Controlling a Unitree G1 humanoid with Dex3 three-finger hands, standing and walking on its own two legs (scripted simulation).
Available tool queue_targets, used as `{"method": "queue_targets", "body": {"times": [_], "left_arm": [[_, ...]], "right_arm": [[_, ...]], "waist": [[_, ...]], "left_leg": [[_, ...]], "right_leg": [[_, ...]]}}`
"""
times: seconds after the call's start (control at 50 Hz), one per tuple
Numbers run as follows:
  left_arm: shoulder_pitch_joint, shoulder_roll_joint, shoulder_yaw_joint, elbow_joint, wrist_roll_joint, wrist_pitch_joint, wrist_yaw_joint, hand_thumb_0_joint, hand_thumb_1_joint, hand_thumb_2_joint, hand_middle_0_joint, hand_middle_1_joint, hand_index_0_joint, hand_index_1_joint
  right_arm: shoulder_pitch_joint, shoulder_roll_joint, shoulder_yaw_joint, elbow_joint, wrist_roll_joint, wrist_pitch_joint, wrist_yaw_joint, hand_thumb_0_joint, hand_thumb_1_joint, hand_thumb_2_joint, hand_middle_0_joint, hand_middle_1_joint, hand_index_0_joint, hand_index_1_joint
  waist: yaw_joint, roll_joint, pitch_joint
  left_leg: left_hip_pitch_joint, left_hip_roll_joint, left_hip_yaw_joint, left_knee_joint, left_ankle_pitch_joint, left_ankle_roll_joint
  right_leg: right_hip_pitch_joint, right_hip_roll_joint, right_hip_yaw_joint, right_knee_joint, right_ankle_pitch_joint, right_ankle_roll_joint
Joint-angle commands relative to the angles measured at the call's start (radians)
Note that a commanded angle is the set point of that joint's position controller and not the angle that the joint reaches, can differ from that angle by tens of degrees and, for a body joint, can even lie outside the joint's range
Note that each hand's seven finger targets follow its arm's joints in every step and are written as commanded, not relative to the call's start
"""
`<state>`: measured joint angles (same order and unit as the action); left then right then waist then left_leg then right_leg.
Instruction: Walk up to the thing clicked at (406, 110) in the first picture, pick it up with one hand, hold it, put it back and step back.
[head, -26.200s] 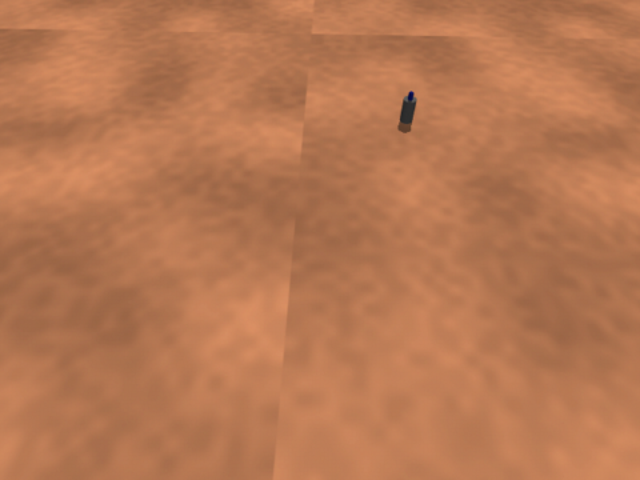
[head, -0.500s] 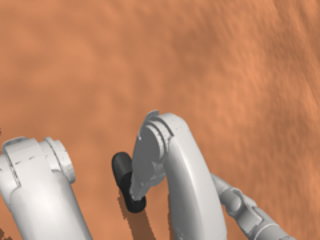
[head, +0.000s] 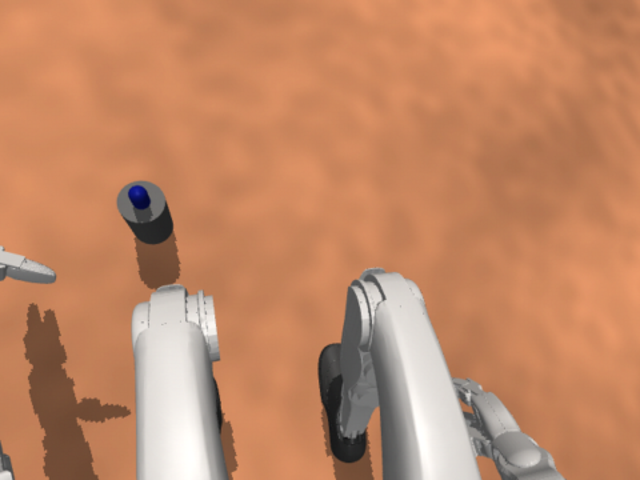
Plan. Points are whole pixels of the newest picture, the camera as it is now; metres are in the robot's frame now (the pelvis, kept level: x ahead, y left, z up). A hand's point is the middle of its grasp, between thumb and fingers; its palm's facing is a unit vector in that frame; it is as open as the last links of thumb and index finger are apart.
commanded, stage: home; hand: left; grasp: from the side
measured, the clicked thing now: (145, 210) +0.48 +0.23 -0.27
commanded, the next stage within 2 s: none
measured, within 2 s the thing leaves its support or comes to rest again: neither
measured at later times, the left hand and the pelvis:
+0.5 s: hand out of the picture +0.29 +0.26 +0.12, palm faces +0.20 -0.89 -0.40, open 17.0 cm; pelvis +0.04 -0.01 +0.22, yaw +7 degrees
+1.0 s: hand out of the picture +0.24 +0.22 +0.30, palm faces +0.24 -0.92 -0.31, open 17.4 cm; pelvis +0.09 +0.01 +0.35, yaw +8 degrees
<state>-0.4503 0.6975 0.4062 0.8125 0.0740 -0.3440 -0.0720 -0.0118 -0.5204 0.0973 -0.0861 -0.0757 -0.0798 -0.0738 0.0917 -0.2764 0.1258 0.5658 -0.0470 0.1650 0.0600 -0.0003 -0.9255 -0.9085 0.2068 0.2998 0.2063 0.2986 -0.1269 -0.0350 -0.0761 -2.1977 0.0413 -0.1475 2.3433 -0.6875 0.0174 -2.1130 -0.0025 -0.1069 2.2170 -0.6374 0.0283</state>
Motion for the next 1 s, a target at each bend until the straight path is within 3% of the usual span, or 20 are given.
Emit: {"method": "queue_targets", "body": {"times": [0.0, 0.06, 0.14, 0.2, 0.32, 0.4, 0.6, 0.64, 0.68, 0.72, 0.76, 0.82, 0.96, 0.98], "left_arm": [[-0.029, 0.062, -0.054, -0.346, -0.025, 0.083, 0.033, 0.0, -0.546, 0.062, -0.057, -0.06, -0.056, -0.061], [0.017, 0.066, -0.057, -0.434, -0.03, 0.16, 0.063, 0.0, -0.532, 0.068, -0.055, -0.059, -0.054, -0.06], [0.116, 0.082, -0.032, -0.55, -0.032, 0.227, 0.105, 0.0, -0.487, 0.093, -0.058, -0.065, -0.057, -0.066], [0.166, 0.045, -0.049, -0.592, -0.035, 0.268, 0.135, 0.0, -0.447, 0.116, -0.062, -0.071, -0.061, -0.072], [0.33, -0.082, -0.113, -0.576, -0.046, 0.341, 0.181, 0.0, -0.465, 0.106, -0.059, -0.068, -0.059, -0.068], [0.394, -0.171, -0.176, -0.567, -0.053, 0.385, 0.199, 0.0, -0.467, 0.105, -0.06, -0.068, -0.059, -0.068], [0.577, -0.26, -0.254, -0.713, -0.071, 0.496, 0.253, 0.0, -0.527, 0.069, -0.052, -0.057, -0.052, -0.058], [0.61, -0.286, -0.28, -0.733, -0.076, 0.518, 0.261, 0.0, -0.52, 0.074, -0.054, -0.059, -0.053, -0.059], [0.652, -0.289, -0.28, -0.785, -0.077, 0.536, 0.268, 0.0, -0.527, 0.07, -0.053, -0.058, -0.052, -0.059], [0.703, -0.322, -0.317, -0.828, -0.082, 0.556, 0.27, 0.0, -0.491, 0.091, -0.057, -0.064, -0.056, -0.064], [0.753, -0.333, -0.326, -0.877, -0.085, 0.573, 0.274, 0.0, -0.516, 0.076, -0.054, -0.06, -0.053, -0.06], [0.806, -0.358, -0.361, -0.962, -0.087, 0.59, 0.273, 0.0, -0.538, 0.062, -0.051, -0.055, -0.05, -0.056], [0.914, -0.389, -0.381, -1.042, -0.085, 0.603, 0.253, 0.0, -0.546, 0.058, -0.05, -0.055, -0.049, -0.055], [0.91, -0.387, -0.38, -1.062, -0.083, 0.6, 0.25, 0.0, -0.56, 0.05, -0.048, -0.052, -0.048, -0.052]], "right_arm": [[0.097, -0.24, -0.179, -0.089, 0.049, -0.02, -0.04, 0.0, -0.896, -0.902, 0.201, 0.301, 0.201, 0.301], [0.103, -0.217, -0.192, -0.11, 0.069, -0.023, -0.059, 0.0, -0.896, -0.902, 0.201, 0.301, 0.201, 0.301], [0.098, -0.185, -0.199, -0.146, 0.086, -0.038, -0.09, 0.0, -0.896, -0.902, 0.201, 0.301, 0.201, 0.301], [0.087, -0.159, -0.196, -0.157, 0.089, -0.059, -0.116, 0.0, -0.896, -0.902, 0.201, 0.301, 0.201, 0.301], [0.082, -0.117, -0.192, -0.16, 0.089, -0.111, -0.158, 0.0, -0.896, -0.902, 0.201, 0.301, 0.201, 0.301], [0.105, -0.107, -0.186, -0.149, 0.092, -0.145, -0.173, 0.0, -0.896, -0.902, 0.201, 0.301, 0.201, 0.301], [0.133, -0.077, -0.168, -0.179, 0.094, -0.203, -0.215, 0.0, -0.896, -0.902, 0.201, 0.301, 0.201, 0.301], [0.131, -0.074, -0.163, -0.184, 0.094, -0.212, -0.224, 0.0, -0.896, -0.902, 0.201, 0.301, 0.201, 0.301], [0.142, -0.068, -0.161, -0.194, 0.091, -0.22, -0.235, 0.0, -0.896, -0.902, 0.201, 0.301, 0.201, 0.301], [0.14, -0.063, -0.156, -0.206, 0.09, -0.228, -0.242, 0.0, -0.896, -0.902, 0.201, 0.301, 0.201, 0.301], [0.144, -0.057, -0.152, -0.222, 0.09, -0.235, -0.25, 0.0, -0.896, -0.902, 0.201, 0.301, 0.201, 0.301], [0.142, -0.048, -0.148, -0.237, 0.086, -0.253, -0.261, 0.0, -0.896, -0.902, 0.201, 0.301, 0.201, 0.301], [0.138, -0.043, -0.143, -0.261, 0.074, -0.287, -0.266, 0.0, -0.897, -0.901, 0.201, 0.301, 0.201, 0.301], [0.137, -0.046, -0.145, -0.264, 0.072, -0.292, -0.267, 0.0, -0.897, -0.901, 0.201, 0.301, 0.201, 0.301]], "waist": [[0.025, 0.279, -0.644], [0.022, 0.172, -0.654], [0.065, 0.139, -0.713], [0.072, 0.143, -0.708], [0.078, 0.108, -0.594], [0.068, 0.102, -0.526], [0.083, 0.116, -0.416], [0.084, 0.111, -0.368], [0.091, 0.133, -0.343], [0.082, 0.124, -0.311], [0.095, 0.146, -0.261], [0.089, 0.126, -0.218], [0.095, 0.084, -0.1], [0.091, 0.074, -0.115]], "left_leg": [[0.593, 0.0, 0.03, -0.475, 0.053, -0.006], [0.608, -0.004, 0.052, -0.519, 0.049, 0.012], [0.709, -0.009, 0.078, -0.619, 0.082, 0.017], [0.787, -0.011, 0.095, -0.696, 0.1, 0.016], [0.895, -0.018, 0.13, -0.833, 0.156, 0.016], [1.025, -0.016, 0.128, -0.932, 0.24, 0.012], [1.333, -0.022, 0.136, -1.192, 0.376, -0.002], [1.379, -0.023, 0.136, -1.25, 0.365, -0.005], [1.436, -0.023, 0.133, -1.306, 0.37, -0.009], [1.481, -0.023, 0.134, -1.355, 0.366, -0.012], [1.513, -0.023, 0.128, -1.415, 0.335, -0.015], [1.552, -0.018, 0.117, -1.464, 0.336, -0.016], [1.589, -0.012, 0.098, -1.547, 0.333, -0.018], [1.6, -0.013, 0.101, -1.547, 0.344, -0.018]], "right_leg": [[0.279, 0.035, -0.017, -0.307, 0.07, -0.07], [0.412, 0.033, 0.009, -0.414, 0.072, -0.06], [0.593, 0.025, 0.046, -0.521, 0.083, -0.053], [0.692, 0.022, 0.069, -0.604, 0.093, -0.052], [0.884, 0.013, 0.112, -0.796, 0.13, -0.044], [0.975, 0.012, 0.098, -0.885, 0.22, -0.046], [1.277, 0.006, 0.088, -1.136, 0.355, -0.042], [1.31, 0.007, 0.08, -1.186, 0.34, -0.041], [1.354, 0.01, 0.075, -1.23, 0.339, -0.042], [1.396, 0.014, 0.062, -1.27, 0.337, -0.04], [1.417, 0.018, 0.053, -1.307, 0.308, -0.044], [1.456, 0.025, 0.042, -1.35, 0.307, -0.042], [1.491, 0.039, 0.014, -1.407, 0.289, -0.04], [1.507, 0.037, 0.018, -1.411, 0.296, -0.039]]}}
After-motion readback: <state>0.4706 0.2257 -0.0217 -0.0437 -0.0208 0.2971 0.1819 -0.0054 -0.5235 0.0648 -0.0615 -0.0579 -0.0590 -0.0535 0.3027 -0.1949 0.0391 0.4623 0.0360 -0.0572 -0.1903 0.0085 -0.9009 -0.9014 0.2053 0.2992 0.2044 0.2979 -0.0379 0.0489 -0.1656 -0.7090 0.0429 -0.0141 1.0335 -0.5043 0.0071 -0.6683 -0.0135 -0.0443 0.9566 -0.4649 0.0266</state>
